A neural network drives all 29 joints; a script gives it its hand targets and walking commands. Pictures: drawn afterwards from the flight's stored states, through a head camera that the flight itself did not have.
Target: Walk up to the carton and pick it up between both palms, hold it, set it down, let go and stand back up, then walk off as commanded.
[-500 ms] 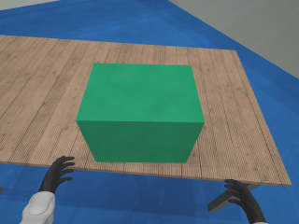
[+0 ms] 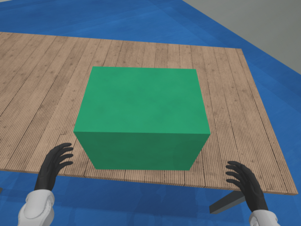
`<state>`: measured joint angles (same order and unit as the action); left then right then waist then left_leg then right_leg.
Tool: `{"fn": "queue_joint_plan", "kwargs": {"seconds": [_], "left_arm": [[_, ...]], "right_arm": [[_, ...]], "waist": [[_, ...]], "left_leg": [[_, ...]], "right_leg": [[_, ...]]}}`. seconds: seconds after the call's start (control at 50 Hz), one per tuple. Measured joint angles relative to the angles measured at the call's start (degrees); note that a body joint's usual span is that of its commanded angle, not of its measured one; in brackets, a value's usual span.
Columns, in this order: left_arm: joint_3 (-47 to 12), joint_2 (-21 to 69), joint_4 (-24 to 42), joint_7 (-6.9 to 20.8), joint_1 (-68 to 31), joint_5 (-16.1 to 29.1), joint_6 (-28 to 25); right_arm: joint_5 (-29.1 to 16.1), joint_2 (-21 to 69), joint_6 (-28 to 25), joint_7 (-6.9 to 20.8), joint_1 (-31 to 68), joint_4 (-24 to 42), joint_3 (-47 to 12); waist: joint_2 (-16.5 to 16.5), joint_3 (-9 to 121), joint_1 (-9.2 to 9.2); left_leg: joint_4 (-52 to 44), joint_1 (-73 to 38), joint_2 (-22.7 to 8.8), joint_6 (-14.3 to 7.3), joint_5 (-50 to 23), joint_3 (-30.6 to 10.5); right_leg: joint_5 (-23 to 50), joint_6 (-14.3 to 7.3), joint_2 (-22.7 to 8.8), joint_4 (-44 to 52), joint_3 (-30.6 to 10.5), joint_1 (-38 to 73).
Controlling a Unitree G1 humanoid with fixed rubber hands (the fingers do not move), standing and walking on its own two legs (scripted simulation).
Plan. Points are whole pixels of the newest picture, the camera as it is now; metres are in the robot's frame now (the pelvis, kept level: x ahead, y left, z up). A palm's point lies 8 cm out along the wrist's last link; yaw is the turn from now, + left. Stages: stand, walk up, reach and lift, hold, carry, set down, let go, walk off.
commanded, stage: reach and lift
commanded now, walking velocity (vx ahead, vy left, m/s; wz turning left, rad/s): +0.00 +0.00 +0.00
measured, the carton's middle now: (143, 121) +0.41 +0.06 +0.01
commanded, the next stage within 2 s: none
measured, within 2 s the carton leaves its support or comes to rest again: neither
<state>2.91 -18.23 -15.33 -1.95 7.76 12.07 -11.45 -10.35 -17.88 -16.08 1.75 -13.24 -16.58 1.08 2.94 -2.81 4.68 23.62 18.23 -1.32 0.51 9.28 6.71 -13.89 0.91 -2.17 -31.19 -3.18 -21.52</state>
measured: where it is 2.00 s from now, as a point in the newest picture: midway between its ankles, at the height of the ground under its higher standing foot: outside the picture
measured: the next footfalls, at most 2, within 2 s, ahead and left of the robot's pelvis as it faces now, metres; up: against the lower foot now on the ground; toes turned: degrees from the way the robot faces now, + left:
none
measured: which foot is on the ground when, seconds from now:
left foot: down 0.00-1.00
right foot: down 0.00-1.00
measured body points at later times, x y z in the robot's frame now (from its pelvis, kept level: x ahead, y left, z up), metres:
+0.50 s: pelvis +0.00 +0.00 +0.00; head +0.04 +0.00 +0.45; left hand +0.27 +0.26 +0.05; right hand +0.33 -0.20 +0.04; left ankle +0.03 +0.13 -0.74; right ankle +0.02 -0.12 -0.74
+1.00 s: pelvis +0.00 +0.00 +0.00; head +0.04 +0.00 +0.45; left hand +0.35 +0.27 +0.11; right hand +0.40 -0.18 +0.11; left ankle +0.03 +0.13 -0.74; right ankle +0.02 -0.12 -0.74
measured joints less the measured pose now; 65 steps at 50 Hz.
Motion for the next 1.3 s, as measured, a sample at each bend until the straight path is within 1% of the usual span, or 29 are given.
{"fn": "queue_joint_plan", "kwargs": {"seconds": [0.06, 0.1, 0.32, 0.52, 0.66, 0.74, 0.96, 1.02, 1.16, 1.3], "left_arm": [[0.0, 0.0, 1.1, 0.0, 0.0, 1.0, 0.6], [0.0, 0.0, 1.9, 0.0, 0.0, 1.7, 1.9], [0.0, -1.2, 9.3, -0.1, -0.9, 3.3, 12.7], [0.0, -3.5, 12.9, -0.1, -7.4, 3.9, 23.2], [0.3, -4.6, 13.3, -0.1, -12.4, 3.9, 29.4], [0.9, -5.2, 13.3, -0.1, -15.4, 3.9, 32.0], [2.1, -6.3, 6.4, 0.0, -27.2, 3.9, 37.7], [2.3, -6.3, 5.9, 0.0, -28.8, 3.9, 38.9], [2.6, -6.4, 2.9, 0.1, -32.9, 3.9, 40.1], [2.6, -7.0, -2.4, 0.1, -38.4, 3.9, 40.1]], "right_arm": [[-0.4, 0.0, 1.8, 0.0, 2.2, 0.0, 0.0], [-0.6, 0.0, 3.5, 0.0, 4.0, 0.2, 0.0], [-2.3, 0.0, 12.5, 0.0, 13.1, 1.1, 0.0], [-5.1, 0.0, 20.0, -1.2, 18.5, 2.9, 0.0], [-5.7, 0.0, 24.6, -2.0, 22.3, 3.3, 0.0], [-5.7, 0.0, 26.9, -2.3, 25.0, 3.3, 0.0], [-5.7, -0.5, 33.5, -2.3, 35.7, 2.9, 0.0], [-5.7, -0.8, 34.4, -2.3, 38.5, 2.0, 0.0], [-5.7, -1.5, 35.6, -2.3, 44.7, -3.8, 0.0], [-5.7, -1.6, 35.8, -2.3, 49.5, -8.3, 0.0]], "waist": [[0.0, 0.1, -0.01], [0.0, 0.1, -0.01], [0.0, 1.2, -0.01], [0.0, 2.2, -0.33], [0.0, 2.5, -0.65], [0.0, 2.5, -0.71], [0.0, 2.5, -0.80], [0.0, 2.5, -0.83], [0.0, 2.5, -0.69], [0.0, 2.5, -0.61]], "left_leg": [[0.0, 0.0, 0.0, 0.0, 0.0, 0.0], [0.0, 0.0, 0.0, 0.0, 0.0, 0.0], [-0.1, 0.0, 0.0, 0.0, 0.1, 0.0], [-0.2, 0.0, 0.0, 0.0, 0.1, 0.0], [-0.2, 0.0, 0.0, 0.0, -0.1, 0.0], [-0.2, 0.0, 0.0, 0.0, -0.1, 0.0], [-0.3, 0.0, 0.0, 0.0, -0.1, 0.0], [-0.4, 0.0, 0.0, 0.0, -0.1, 0.0], [-0.5, 0.0, 0.0, 0.0, 0.0, 0.0], [-0.5, 0.0, 0.0, 0.0, 0.3, 0.0]], "right_leg": [[0.0, 0.0, 0.0, 0.0, 0.0, 0.0], [0.0, 0.0, 0.0, 0.0, 0.0, 0.0], [0.0, 0.0, 0.0, 0.1, 0.0, 0.0], [0.0, 0.1, 0.0, 0.2, 0.0, 0.0], [0.1, 0.0, 0.0, 0.2, 0.0, 0.0], [0.1, 0.0, 0.0, 0.2, 0.0, 0.0], [0.1, 0.0, 0.0, 0.3, 0.0, 0.0], [0.1, 0.0, 0.0, 0.4, 0.0, 0.0], [0.0, -0.1, 0.0, 0.5, 0.0, 0.0], [-0.2, -0.1, 0.0, 0.5, 0.0, 0.0]]}}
